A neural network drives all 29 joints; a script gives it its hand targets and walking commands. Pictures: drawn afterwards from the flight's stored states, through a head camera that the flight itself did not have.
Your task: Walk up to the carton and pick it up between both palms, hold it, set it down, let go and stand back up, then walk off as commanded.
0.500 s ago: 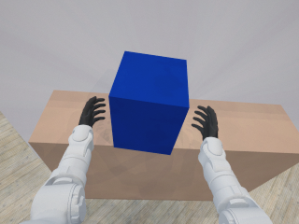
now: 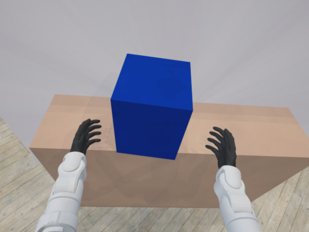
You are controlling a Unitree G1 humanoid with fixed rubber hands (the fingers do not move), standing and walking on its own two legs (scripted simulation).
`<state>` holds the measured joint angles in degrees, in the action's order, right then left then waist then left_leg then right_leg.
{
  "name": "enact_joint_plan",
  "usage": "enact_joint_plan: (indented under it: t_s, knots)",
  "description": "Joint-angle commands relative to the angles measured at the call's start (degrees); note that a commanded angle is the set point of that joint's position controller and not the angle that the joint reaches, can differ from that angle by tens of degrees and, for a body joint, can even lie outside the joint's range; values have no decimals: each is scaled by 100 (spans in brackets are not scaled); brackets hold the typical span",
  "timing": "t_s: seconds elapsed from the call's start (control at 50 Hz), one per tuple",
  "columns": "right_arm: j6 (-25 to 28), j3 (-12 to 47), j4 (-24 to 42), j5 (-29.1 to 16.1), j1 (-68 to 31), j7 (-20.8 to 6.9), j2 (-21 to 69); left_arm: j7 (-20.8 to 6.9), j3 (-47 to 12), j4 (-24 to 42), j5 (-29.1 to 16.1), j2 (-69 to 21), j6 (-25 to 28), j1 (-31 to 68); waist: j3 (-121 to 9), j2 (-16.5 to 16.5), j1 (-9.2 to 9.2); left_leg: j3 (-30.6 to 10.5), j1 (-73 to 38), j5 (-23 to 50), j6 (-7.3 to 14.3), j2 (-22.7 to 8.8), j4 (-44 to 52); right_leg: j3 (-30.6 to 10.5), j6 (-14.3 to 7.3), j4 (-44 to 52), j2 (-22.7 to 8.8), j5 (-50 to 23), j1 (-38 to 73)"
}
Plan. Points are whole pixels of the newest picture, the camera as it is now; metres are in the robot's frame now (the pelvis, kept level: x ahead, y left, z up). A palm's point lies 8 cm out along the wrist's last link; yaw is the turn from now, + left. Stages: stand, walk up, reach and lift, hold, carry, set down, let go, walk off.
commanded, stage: set down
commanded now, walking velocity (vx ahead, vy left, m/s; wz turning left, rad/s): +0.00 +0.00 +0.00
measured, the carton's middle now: (151, 109) +0.48 +0.02 +0.03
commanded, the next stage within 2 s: none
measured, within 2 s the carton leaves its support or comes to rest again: neither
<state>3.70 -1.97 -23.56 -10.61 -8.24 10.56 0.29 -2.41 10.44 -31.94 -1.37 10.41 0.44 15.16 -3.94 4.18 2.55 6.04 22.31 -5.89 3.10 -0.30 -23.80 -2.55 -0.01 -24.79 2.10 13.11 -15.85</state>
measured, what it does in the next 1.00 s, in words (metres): stands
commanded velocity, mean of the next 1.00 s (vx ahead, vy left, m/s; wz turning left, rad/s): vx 0.00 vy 0.00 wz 0.00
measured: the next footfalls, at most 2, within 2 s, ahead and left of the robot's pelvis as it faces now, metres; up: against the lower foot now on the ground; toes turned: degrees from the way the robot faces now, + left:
none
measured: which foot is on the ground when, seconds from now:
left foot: down 0.00-1.00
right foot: down 0.00-1.00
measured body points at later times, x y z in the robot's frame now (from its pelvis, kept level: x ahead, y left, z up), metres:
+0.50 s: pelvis +0.00 +0.00 +0.00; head +0.02 +0.03 +0.45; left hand +0.28 +0.22 +0.01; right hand +0.24 -0.18 +0.05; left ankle +0.07 +0.08 -0.74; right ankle -0.01 -0.12 -0.74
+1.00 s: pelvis +0.01 +0.00 +0.00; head +0.04 +0.03 +0.45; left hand +0.25 +0.23 -0.02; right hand +0.23 -0.18 +0.03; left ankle +0.07 +0.08 -0.74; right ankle -0.01 -0.12 -0.74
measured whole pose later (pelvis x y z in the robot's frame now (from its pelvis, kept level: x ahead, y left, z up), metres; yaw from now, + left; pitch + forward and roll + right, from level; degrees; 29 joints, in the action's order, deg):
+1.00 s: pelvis +0.01 +0.00 +0.00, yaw +0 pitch +3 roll -1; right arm -0.8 1.6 2.6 -10.6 17.7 5.8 -0.9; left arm -1.1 6.0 -9.2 -6.1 12.3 -2.3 -10.1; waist 0.5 4.2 1.3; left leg 6.0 20.3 -6.9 3.1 -0.2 -23.8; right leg -2.5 0.0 -24.8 2.0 14.1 -13.9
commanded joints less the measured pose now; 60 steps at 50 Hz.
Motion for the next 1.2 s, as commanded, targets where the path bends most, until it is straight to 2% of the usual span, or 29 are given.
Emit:
enact_joint_plan:
  t_s: [0.0, 0.18, 0.34, 0.46, 0.6, 0.74, 0.92, 1.18]
  knots:
    - [18, 670, 1895, -133, -318, -14, -795, -79, -796, 2372, -595, 979, 18, 403, -1372, -1039, -617, -677, -3609, 70, -400, -198, 184, 149, -186, 892, -115, 276, -827]
    - [-164, 846, 3066, -61, 877, -55, -768, -116, -831, 3353, -752, 1160, -107, -724, -898, -1009, -775, -652, -3438, -61, -364, -209, 275, 96, -260, 940, -148, 445, -857]
    - [-303, 918, 3597, -42, 1681, -114, -778, -80, -914, 3839, -876, 1246, -110, -1472, -665, -1070, -848, -703, -3332, -260, -380, -279, 347, 112, -322, 955, -164, 531, -873]
    - [-349, 913, 3849, -71, 2031, -159, -799, -24, -931, 3969, -933, 1297, -101, -1845, -578, -1075, -956, -744, -3314, -348, -397, -313, 375, 116, -334, 979, -162, 564, -899]
    - [-291, 859, 3875, -93, 2496, -265, -928, 29, -974, 4014, -900, 1266, -133, -2324, -342, -1117, -1038, -785, -3320, -355, -428, -321, 395, 133, -367, 1022, -142, 635, -922]
    - [-151, 730, 3865, -59, 2547, -345, -988, 129, -997, 4011, -1003, 1334, -36, -2406, -302, -965, -1022, -762, -3277, -440, -412, -248, 282, 110, -395, 1047, -242, 795, -1086]
    - [-111, 538, 3255, 63, 2568, -495, -1102, 194, -1074, 3509, -914, 1175, -30, -2606, -285, -1049, -974, -776, -3219, -457, -445, -296, 327, 137, -374, 991, -190, 681, -961]
    - [158, 425, 2583, 215, 2642, -681, -1238, 162, -1063, 2864, -654, 989, -99, -2889, -333, -1004, -878, -661, -3273, 110, -487, -215, 220, 170, -349, 1041, -125, 214, -787]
